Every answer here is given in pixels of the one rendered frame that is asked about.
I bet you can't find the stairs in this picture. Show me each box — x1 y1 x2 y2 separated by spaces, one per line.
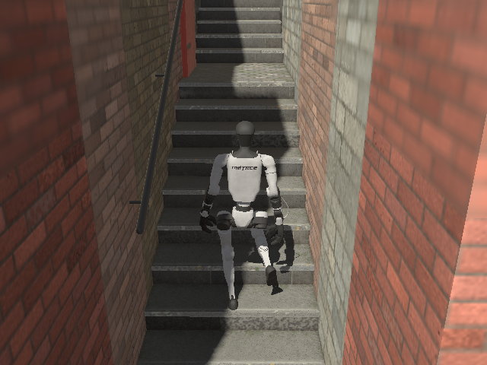
137 87 324 363
196 0 284 63

